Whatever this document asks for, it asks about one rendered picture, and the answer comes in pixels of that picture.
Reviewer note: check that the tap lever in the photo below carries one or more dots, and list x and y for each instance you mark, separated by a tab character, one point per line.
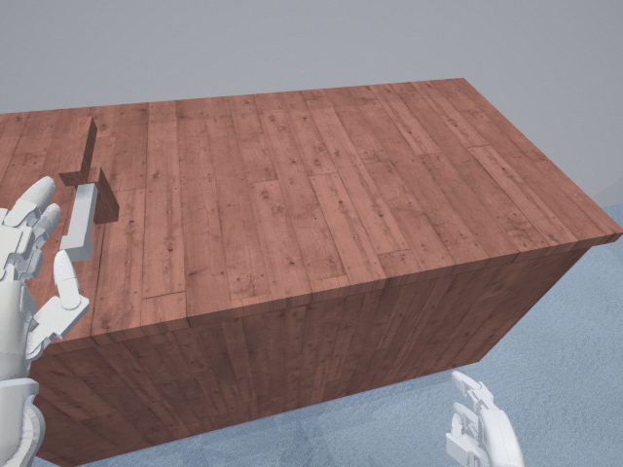
77	243

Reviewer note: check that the counter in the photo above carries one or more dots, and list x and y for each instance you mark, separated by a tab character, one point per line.
256	254

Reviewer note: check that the left robot hand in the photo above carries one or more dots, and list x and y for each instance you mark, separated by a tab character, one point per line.
23	232

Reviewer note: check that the left robot forearm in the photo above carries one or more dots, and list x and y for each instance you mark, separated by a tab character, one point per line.
22	425

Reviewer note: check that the right robot hand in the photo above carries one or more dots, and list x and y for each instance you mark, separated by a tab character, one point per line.
491	440

